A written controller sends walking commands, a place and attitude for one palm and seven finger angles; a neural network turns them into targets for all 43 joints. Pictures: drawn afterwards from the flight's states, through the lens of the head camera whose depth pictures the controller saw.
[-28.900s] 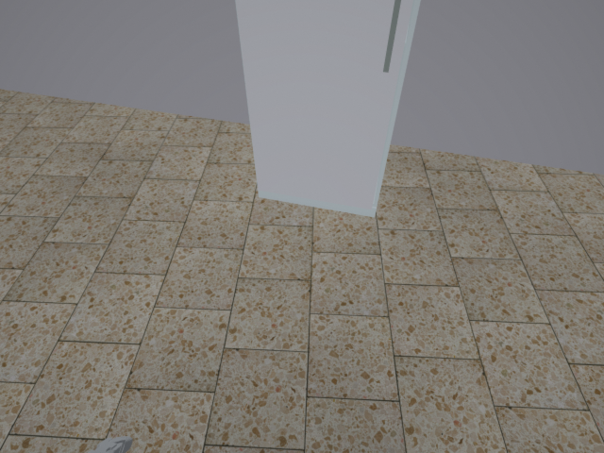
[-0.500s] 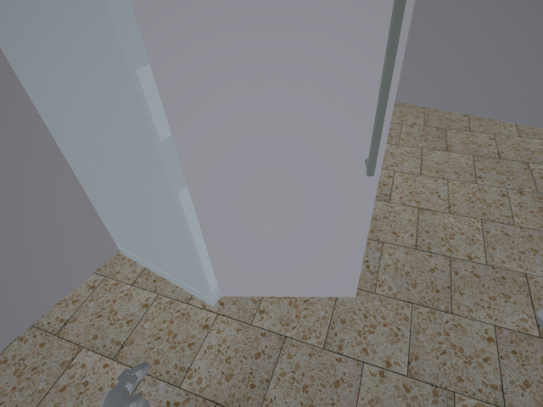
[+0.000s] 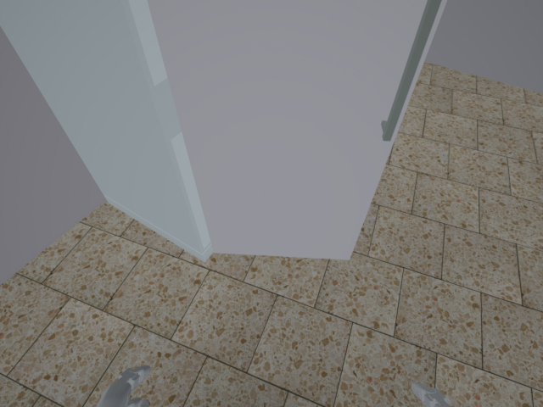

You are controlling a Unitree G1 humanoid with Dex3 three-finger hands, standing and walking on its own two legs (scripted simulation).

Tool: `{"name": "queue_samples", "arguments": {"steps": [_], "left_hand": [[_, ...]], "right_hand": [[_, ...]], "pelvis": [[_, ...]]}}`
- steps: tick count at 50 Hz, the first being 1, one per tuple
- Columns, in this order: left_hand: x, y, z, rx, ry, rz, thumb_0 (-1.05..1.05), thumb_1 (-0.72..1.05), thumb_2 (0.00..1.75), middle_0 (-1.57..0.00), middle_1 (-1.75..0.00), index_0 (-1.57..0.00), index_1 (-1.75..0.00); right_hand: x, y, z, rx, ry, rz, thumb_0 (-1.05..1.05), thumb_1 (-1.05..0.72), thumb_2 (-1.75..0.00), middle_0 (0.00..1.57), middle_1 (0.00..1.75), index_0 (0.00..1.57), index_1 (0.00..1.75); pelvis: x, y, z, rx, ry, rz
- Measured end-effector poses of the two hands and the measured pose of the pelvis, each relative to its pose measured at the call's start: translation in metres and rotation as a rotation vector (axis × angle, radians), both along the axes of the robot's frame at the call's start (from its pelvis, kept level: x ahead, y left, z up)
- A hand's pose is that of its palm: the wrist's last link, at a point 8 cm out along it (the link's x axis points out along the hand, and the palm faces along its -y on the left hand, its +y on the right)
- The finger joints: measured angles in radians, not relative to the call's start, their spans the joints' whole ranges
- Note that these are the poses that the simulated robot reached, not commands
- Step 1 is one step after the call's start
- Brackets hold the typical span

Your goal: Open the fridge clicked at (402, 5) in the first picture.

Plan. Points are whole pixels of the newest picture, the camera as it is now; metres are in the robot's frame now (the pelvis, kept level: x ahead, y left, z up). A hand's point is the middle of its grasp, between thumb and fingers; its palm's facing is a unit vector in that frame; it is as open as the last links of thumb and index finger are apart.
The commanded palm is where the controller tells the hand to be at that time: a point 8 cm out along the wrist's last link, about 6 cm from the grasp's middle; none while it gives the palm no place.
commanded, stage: let the arm hang, fingers relaxed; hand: right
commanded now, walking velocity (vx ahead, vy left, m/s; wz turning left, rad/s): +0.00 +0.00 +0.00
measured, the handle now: (421, 23) +0.70 -0.20 +0.23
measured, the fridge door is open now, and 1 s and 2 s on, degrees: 61 61 61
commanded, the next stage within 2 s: look to check the result in 0.86 s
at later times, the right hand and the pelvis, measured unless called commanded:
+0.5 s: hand out of the picture +0.03 -0.26 -0.14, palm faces +0.05 +0.95 -0.31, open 7.4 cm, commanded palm none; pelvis -0.02 -0.02 +0.02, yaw -2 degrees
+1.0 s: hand out of the picture +0.06 -0.25 -0.14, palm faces +0.01 +0.95 -0.30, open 7.4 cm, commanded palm none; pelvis +0.00 -0.01 +0.03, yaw -2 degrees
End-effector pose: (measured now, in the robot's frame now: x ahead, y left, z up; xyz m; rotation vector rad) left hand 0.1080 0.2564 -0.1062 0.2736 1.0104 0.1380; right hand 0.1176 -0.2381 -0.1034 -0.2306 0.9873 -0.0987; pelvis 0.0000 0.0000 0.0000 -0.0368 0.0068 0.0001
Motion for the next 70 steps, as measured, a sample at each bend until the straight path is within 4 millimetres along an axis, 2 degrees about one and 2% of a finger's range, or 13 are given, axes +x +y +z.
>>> {"name": "queue_samples", "arguments": {"steps": [2,3,9,14,18,23,30,46,70], "left_hand": [[-0.018,0.006,-0.002,0.009,0.079,0.026,0.01,0.9,0.9,-0.21,-0.3,-0.2,-0.3],[-0.028,0.008,-0.003,0.015,0.121,0.033,0.01,0.9,0.9,-0.2,-0.3,-0.2,-0.3],[-0.071,0.012,-0.003,0.05,0.3,0.059,0.01,0.9,0.9,-0.2,-0.3,-0.2,-0.3],[-0.085,0.001,0.002,0.043,0.329,0.069,0.01,0.9,0.9,-0.2,-0.3,-0.2,-0.3],[-0.082,-0.009,-0.001,0.019,0.305,0.057,0.01,0.9,0.9,-0.2,-0.3,-0.2,-0.3],[-0.069,-0.017,-0.002,-0.005,0.257,0.034,0.01,0.9,0.9,-0.21,-0.3,-0.2,-0.3],[-0.051,-0.011,0.002,0.008,0.212,0.017,0.01,0.9,0.9,-0.21,-0.3,-0.2,-0.3],[-0.034,0.021,0.017,0.083,0.216,0.028,0.01,0.9,0.9,-0.2,-0.3,-0.2,-0.3],[-0.009,0.021,0.011,0.051,0.216,0.022,0.01,0.9,0.9,-0.21,-0.3,-0.2,-0.3]], "right_hand": [[-0.035,0.025,-0.022,0.071,0.123,-0.003,0.01,-0.91,-0.9,0.2,0.3,0.2,0.3],[-0.047,0.027,-0.026,0.081,0.149,-0.052,0.0,-0.94,-0.9,0.2,0.3,0.2,0.3],[-0.096,0.003,-0.034,0.054,0.282,-0.132,-0.02,-0.97,-0.9,0.21,0.3,0.21,0.3],[-0.11,-0.024,-0.026,0.008,0.337,-0.153,-0.01,-0.94,-0.9,0.2,0.3,0.2,0.3],[-0.108,-0.042,-0.016,-0.027,0.326,-0.151,0.0,-0.92,-0.9,0.2,0.3,0.2,0.3],[-0.098,-0.059,-0.004,-0.06,0.282,-0.146,0.0,-0.91,-0.9,0.2,0.3,0.2,0.3],[-0.086,-0.07,0.005,-0.083,0.243,-0.139,0.0,-0.91,-0.9,0.2,0.3,0.2,0.3],[-0.072,-0.062,0.001,-0.067,0.27,-0.116,0.0,-0.9,-0.9,0.2,0.3,0.2,0.3],[-0.032,-0.056,0.009,-0.093,0.226,-0.111,0.0,-0.9,-0.9,0.2,0.3,0.2,0.3]], "pelvis": [[-0.002,0.005,0.002,0.02,-0.009,-0.014],[-0.002,0.007,0.003,0.033,-0.009,-0.028],[-0.002,0.006,0.008,0.077,-0.005,-0.058],[-0.006,-0.001,0.017,0.062,-0.018,-0.044],[-0.011,-0.008,0.021,0.059,-0.028,-0.038],[-0.016,-0.014,0.024,0.053,-0.033,-0.038],[-0.016,-0.018,0.025,0.045,-0.03,-0.04],[-0.005,-0.014,0.028,0.042,-0.024,-0.037],[0.017,-0.004,0.029,0.039,-0.019,-0.038]]}}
